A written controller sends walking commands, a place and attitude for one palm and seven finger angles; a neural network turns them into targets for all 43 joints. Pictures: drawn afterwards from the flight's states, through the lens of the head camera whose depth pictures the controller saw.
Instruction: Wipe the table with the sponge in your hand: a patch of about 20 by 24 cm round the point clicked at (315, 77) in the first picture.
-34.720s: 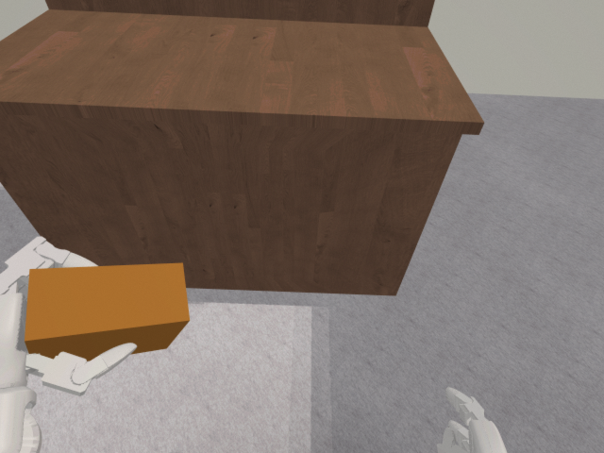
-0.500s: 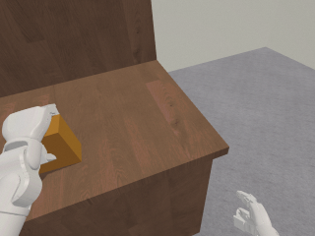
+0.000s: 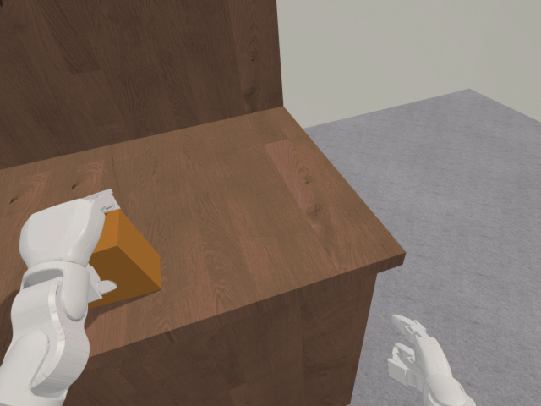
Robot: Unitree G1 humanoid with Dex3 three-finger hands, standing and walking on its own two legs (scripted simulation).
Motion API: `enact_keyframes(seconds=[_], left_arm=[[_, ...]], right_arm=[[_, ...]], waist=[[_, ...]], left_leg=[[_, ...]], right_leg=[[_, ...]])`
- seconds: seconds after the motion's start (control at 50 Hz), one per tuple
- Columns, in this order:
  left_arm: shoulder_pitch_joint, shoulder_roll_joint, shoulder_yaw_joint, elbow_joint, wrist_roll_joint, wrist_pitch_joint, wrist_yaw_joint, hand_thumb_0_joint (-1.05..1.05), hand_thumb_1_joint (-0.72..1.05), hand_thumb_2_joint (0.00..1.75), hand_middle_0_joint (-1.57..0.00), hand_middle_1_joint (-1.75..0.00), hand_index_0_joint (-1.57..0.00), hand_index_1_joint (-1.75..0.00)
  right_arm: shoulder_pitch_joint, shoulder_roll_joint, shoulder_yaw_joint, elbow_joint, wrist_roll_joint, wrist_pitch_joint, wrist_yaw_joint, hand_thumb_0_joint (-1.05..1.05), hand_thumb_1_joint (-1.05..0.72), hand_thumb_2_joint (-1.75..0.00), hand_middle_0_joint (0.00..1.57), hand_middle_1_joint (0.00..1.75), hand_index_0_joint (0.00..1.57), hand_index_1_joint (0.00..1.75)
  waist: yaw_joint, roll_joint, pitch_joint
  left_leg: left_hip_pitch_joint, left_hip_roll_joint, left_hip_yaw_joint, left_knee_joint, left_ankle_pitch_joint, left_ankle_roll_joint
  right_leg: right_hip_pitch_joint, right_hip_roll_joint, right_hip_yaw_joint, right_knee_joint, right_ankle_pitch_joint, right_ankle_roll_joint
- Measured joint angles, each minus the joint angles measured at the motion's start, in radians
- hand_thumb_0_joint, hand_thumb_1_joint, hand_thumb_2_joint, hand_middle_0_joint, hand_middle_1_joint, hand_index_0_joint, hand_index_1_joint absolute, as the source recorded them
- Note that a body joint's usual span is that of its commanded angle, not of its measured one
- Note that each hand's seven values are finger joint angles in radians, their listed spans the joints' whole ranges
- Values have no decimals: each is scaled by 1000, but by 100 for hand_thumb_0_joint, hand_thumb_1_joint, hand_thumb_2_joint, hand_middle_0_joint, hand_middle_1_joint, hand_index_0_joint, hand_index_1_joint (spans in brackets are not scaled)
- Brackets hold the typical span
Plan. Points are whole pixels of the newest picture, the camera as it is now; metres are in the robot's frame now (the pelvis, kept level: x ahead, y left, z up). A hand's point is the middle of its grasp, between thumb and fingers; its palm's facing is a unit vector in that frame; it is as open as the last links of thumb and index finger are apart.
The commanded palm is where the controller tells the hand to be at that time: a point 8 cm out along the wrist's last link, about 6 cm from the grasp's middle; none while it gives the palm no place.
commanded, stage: lift the sponge slowly off the table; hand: left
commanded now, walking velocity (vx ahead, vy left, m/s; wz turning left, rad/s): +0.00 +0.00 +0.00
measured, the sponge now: (110, 270) +0.25 +0.28 +0.11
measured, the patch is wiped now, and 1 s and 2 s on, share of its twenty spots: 1.00 1.00 1.00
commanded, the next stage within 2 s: none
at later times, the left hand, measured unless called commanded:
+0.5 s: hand (101, 249) +0.24 +0.27 +0.17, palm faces +0.13 -0.05 -0.99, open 10.3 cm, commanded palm +0.20 +0.27 +0.23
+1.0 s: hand (84, 238) +0.24 +0.28 +0.19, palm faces +0.16 -0.03 -0.99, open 10.3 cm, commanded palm +0.20 +0.28 +0.27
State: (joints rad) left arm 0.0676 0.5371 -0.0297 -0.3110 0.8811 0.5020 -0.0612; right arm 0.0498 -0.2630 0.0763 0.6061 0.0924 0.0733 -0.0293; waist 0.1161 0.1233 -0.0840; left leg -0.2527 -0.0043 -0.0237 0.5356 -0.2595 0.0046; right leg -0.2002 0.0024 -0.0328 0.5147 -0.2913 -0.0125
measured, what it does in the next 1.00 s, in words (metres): stands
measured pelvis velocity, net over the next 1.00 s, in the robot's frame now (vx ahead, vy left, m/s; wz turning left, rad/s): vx -0.02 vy -0.03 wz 0.01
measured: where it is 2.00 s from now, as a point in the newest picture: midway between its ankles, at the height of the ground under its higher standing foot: outside the picture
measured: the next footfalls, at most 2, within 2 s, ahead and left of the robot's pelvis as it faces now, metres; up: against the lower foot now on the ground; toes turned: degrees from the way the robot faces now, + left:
none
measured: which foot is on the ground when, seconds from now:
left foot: down 0.00-1.00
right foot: down 0.00-1.00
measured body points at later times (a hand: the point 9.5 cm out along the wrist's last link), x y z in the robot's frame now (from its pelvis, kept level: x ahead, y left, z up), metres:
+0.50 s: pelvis +0.00 -0.03 +0.00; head -0.03 -0.08 +0.44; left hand +0.23 +0.26 +0.22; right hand +0.25 -0.23 -0.07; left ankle +0.02 +0.12 -0.73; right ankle -0.01 -0.11 -0.73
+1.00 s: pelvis -0.02 -0.03 +0.00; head -0.06 -0.08 +0.44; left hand +0.23 +0.27 +0.24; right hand +0.23 -0.22 -0.08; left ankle +0.02 +0.12 -0.73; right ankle -0.01 -0.11 -0.74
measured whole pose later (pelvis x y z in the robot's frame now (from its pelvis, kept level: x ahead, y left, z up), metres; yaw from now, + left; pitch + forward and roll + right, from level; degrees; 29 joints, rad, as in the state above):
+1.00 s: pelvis -0.02 -0.03 +0.00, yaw +1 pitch -4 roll +0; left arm -0.13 0.64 -0.01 -0.13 0.81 0.41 -0.17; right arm 0.05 -0.27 0.07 0.67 0.07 -0.01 -0.10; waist 0.13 0.13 -0.03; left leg -0.23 0.02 -0.05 0.52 -0.22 -0.03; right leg -0.18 0.03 -0.06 0.53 -0.27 -0.05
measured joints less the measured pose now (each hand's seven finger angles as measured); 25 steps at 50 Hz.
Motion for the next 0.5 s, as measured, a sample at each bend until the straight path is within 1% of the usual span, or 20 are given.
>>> enact_keyframes(seconds=[0.1,0.22,0.36,0.5], left_arm=[[-51,5,-7,37,-9,16,-6,0,-49,105,-67,-137,-69,-135],[-94,19,-19,85,2,22,-20,0,-50,105,-68,-136,-70,-134],[-94,51,-8,103,-16,9,-56,0,-50,105,-68,-136,-70,-134],[-44,76,21,54,-48,-11,-92,0,-50,105,-68,-136,-71,-133]], right_arm=[[-2,1,6,13,0,-9,-19,2,-90,-90,20,30,20,30],[-4,-2,6,17,-4,-31,-32,2,-90,-90,20,30,20,30],[-1,-9,1,25,-10,-44,-35,2,-90,-90,20,30,20,30],[2,-23,-9,26,-16,-42,-32,2,-90,-90,20,30,20,30]], waist=[[11,-8,13],[11,-6,22],[4,-3,18],[2,0,16]], left_leg=[[4,3,-10,0,3,-8],[4,9,-21,-6,9,-19],[9,18,-26,-6,4,-29],[19,26,-22,-2,-3,-33]], right_leg=[[5,3,-10,5,-3,-8],[4,10,-20,6,-4,-20],[6,19,-24,13,-12,-31],[9,27,-20,25,-21,-39]])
